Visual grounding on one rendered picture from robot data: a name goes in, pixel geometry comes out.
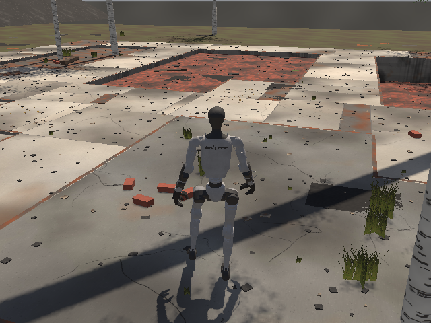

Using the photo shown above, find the robot right shin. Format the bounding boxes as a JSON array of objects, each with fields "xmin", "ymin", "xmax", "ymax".
[{"xmin": 223, "ymin": 227, "xmax": 234, "ymax": 271}]

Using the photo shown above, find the left robot forearm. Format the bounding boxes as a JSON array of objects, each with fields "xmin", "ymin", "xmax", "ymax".
[{"xmin": 174, "ymin": 163, "xmax": 189, "ymax": 192}]

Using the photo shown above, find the right robot hand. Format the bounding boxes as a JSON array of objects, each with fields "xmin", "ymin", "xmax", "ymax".
[{"xmin": 240, "ymin": 183, "xmax": 256, "ymax": 195}]

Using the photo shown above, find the left robot hand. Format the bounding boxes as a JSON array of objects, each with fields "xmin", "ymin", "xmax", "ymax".
[{"xmin": 172, "ymin": 190, "xmax": 189, "ymax": 207}]

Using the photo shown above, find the right robot forearm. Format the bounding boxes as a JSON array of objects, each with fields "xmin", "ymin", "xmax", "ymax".
[{"xmin": 242, "ymin": 162, "xmax": 255, "ymax": 185}]

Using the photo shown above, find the robot right upper arm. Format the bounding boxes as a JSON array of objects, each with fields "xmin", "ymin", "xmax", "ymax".
[{"xmin": 230, "ymin": 136, "xmax": 250, "ymax": 173}]

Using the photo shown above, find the right robot thigh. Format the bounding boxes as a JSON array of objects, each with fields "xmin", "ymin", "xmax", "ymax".
[{"xmin": 222, "ymin": 188, "xmax": 239, "ymax": 239}]

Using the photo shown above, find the robot left upper arm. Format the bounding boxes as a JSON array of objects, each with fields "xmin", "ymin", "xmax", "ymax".
[{"xmin": 183, "ymin": 136, "xmax": 202, "ymax": 174}]

